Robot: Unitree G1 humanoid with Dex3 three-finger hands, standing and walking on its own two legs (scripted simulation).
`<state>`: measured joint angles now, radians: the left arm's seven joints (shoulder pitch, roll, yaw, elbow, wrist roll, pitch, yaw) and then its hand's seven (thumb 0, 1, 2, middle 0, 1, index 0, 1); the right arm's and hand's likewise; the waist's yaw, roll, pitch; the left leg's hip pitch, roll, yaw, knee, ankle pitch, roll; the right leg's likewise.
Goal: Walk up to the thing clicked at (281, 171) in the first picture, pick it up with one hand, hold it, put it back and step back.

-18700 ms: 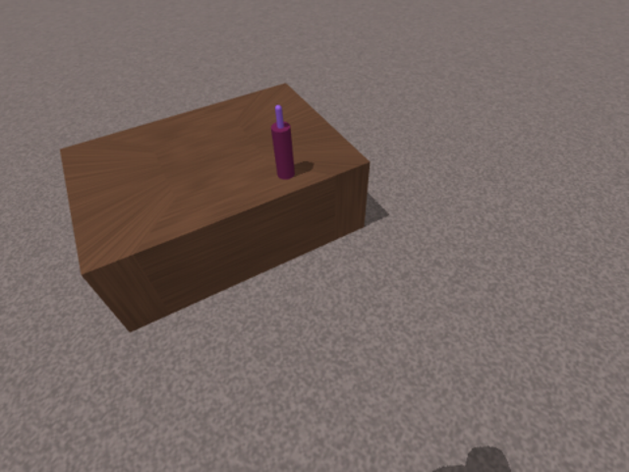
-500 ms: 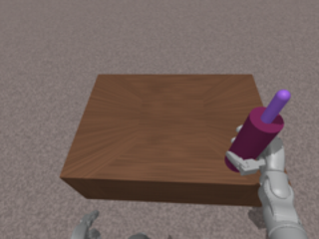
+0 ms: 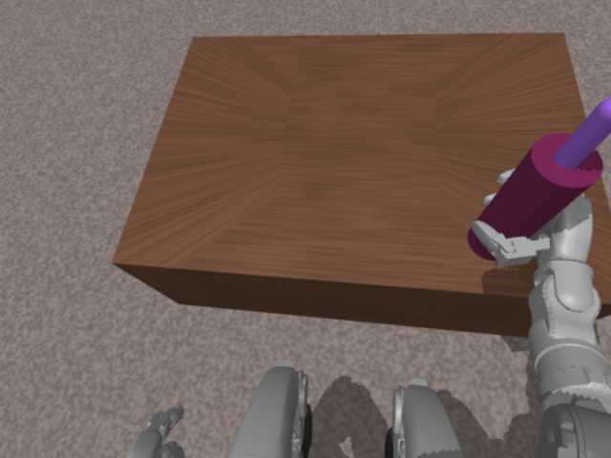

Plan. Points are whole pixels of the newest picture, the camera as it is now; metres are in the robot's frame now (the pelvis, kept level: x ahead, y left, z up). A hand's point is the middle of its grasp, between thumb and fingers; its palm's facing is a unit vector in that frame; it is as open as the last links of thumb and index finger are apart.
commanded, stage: crouch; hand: right
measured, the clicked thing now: (536, 191) +0.43 -0.19 +0.06
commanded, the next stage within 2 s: lower in 0.68 s
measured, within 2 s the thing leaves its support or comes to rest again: rests again in 1.56 s
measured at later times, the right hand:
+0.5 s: hand (489, 218) +0.46 -0.19 -0.08, palm faces +0.16 +0.99 -0.01, open 9.1 cm
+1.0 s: hand (478, 224) +0.48 -0.20 -0.13, palm faces +0.16 +0.99 -0.01, open 9.1 cm
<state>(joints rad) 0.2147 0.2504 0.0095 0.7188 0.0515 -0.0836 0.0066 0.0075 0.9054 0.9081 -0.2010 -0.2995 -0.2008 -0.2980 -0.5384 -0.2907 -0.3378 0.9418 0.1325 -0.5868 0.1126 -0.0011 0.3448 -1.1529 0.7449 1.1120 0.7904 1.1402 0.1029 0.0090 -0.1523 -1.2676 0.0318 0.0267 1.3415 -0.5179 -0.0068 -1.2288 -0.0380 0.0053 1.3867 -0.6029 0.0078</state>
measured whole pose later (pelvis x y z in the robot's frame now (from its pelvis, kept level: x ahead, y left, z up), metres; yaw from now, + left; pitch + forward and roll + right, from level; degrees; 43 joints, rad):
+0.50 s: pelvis -0.03 +0.00 -0.07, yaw +0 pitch +32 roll +2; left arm 0.19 0.26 0.00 0.70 0.06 -0.05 -0.02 0.01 0.90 0.90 -0.20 -0.29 -0.20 -0.29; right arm -0.76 -0.38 -0.43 1.05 0.07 -0.54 0.09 0.00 0.35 -1.15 0.75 1.11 0.79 1.14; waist 0.15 -0.02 -0.17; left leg -1.61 0.04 0.04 1.60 -0.55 -0.01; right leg -1.58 -0.03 0.03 1.67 -0.65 0.01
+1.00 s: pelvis -0.03 +0.00 -0.12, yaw +0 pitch +36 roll +3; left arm 0.20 0.26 -0.01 0.69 0.08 -0.04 -0.03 0.00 0.90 0.90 -0.21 -0.29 -0.20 -0.29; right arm -0.85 -0.41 -0.46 1.10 0.04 -0.53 0.08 0.00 0.34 -1.16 0.74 1.11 0.79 1.14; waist 0.17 -0.02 -0.18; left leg -1.79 0.05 0.04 1.75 -0.58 -0.01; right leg -1.77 -0.02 0.04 1.82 -0.68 0.00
